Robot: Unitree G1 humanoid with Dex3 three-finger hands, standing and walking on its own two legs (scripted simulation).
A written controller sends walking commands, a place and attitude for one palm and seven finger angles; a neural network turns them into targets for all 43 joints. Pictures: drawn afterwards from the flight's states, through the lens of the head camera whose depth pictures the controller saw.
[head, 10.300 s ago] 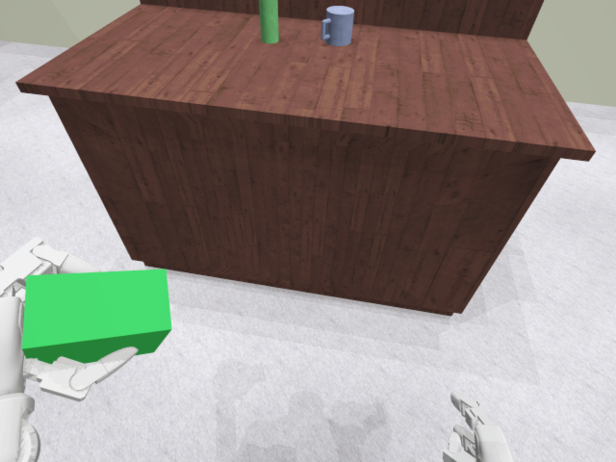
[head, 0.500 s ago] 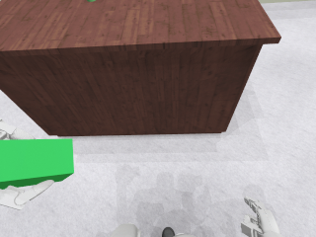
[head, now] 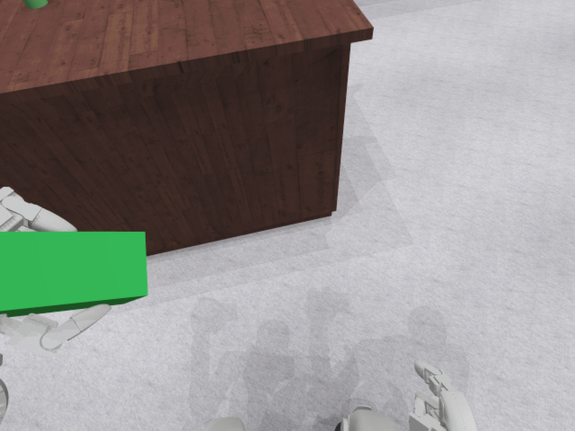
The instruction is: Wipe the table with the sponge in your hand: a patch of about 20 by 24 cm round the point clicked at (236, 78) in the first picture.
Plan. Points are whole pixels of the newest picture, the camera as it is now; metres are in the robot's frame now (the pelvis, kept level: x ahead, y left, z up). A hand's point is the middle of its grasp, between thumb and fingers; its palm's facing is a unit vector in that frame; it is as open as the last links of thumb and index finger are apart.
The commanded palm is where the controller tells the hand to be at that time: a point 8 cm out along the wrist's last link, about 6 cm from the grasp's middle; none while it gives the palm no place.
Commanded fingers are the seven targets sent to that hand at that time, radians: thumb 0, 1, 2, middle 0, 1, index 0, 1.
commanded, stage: turn to face it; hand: left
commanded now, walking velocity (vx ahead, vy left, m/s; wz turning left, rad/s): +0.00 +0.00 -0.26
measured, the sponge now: (92, 273) +0.23 +0.21 +0.17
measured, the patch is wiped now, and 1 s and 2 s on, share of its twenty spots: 0.00 0.00 0.00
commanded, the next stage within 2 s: take the last steps up to it in 0.06 s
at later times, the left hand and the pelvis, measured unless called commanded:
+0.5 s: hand (97, 298) +0.20 +0.18 +0.19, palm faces +0.38 -0.80 -0.46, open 10.3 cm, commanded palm +0.16 +0.22 +0.21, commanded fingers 0.00 0.10 1.30 -1.20 -1.60 -1.20 -1.60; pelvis -0.01 -0.05 +0.02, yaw -3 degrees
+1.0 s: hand (103, 225) +0.27 +0.20 +0.20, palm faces +0.37 -0.82 -0.44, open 10.3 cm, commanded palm +0.22 +0.25 +0.21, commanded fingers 0.00 0.10 1.30 -1.20 -1.60 -1.20 -1.60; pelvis +0.05 -0.02 +0.02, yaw -3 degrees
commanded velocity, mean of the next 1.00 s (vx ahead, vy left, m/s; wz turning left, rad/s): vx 0.26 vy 0.13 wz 0.01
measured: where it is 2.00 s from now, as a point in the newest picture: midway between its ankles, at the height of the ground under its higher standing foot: (294, 397)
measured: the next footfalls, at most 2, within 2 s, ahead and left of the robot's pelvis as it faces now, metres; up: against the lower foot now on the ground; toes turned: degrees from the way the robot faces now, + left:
left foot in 0.30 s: +0.02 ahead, +0.10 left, +0.00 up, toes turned +1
right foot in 0.50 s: +0.04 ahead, -0.14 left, +0.00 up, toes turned -10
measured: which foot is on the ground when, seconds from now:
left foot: up 0.00-0.28, down 0.30-0.52, up 0.54-0.98, down 1.00-1.00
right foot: down 0.00-0.32, up 0.34-0.48, down 0.50-1.00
